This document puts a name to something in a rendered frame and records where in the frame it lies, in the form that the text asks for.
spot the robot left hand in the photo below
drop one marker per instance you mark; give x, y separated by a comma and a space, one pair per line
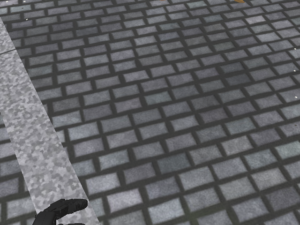
58, 210

